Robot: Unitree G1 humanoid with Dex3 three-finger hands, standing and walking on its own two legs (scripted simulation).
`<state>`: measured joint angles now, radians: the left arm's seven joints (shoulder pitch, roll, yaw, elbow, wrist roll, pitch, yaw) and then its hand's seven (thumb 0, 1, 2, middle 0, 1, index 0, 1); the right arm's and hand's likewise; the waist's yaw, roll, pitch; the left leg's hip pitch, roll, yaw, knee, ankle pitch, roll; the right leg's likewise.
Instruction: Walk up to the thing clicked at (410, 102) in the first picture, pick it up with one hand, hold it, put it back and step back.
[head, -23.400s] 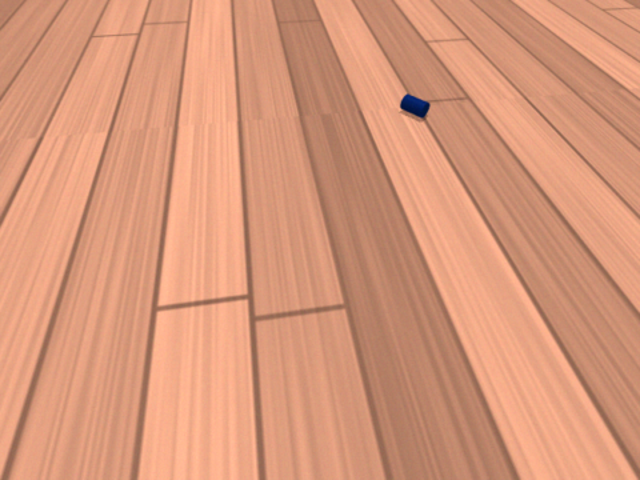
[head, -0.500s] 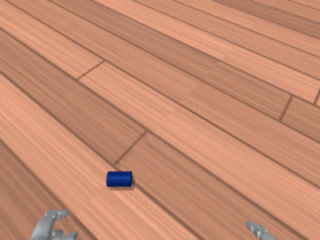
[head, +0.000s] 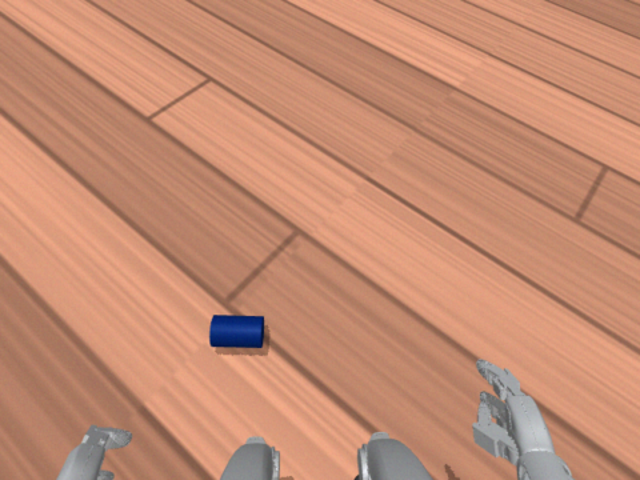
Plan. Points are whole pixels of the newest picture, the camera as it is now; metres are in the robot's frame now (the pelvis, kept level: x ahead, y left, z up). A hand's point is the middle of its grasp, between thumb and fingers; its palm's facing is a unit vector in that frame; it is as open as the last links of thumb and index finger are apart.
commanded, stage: rise first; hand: left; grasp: from above
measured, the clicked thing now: (238, 331) +0.50 +0.19 -0.65
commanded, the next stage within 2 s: none
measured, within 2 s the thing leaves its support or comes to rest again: neither
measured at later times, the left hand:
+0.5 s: hand (171, 400) +0.28 +0.26 -0.34, palm faces -0.49 -0.39 -0.78, open 14.0 cm
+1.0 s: hand (194, 356) +0.39 +0.26 -0.45, palm faces -0.49 -0.04 -0.87, open 14.0 cm
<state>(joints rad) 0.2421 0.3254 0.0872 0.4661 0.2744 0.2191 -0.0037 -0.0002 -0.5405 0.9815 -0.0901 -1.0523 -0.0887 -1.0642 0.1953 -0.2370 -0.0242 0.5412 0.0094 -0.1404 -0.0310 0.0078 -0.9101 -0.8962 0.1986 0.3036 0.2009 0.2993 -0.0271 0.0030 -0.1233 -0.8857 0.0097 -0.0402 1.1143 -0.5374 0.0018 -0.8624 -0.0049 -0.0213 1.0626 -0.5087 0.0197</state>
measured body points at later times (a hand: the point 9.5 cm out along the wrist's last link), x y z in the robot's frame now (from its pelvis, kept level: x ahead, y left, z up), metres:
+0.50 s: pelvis -0.07 -0.01 -0.20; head +0.13 -0.01 +0.20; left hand +0.30 +0.28 -0.29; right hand +0.08 -0.28 -0.34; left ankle +0.00 +0.11 -0.66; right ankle +0.00 -0.14 -0.66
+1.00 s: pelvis -0.10 +0.00 -0.31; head +0.14 +0.05 +0.07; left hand +0.41 +0.26 -0.40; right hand -0.07 -0.28 -0.41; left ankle -0.01 +0.11 -0.66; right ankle +0.00 -0.14 -0.66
